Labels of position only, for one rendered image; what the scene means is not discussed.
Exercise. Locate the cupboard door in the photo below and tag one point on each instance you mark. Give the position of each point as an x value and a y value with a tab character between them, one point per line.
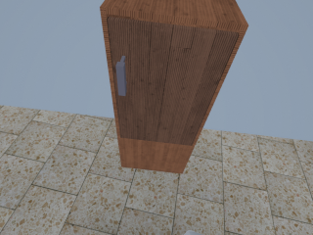
172	72

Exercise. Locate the handle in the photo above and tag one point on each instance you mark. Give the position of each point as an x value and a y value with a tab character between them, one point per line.
121	77

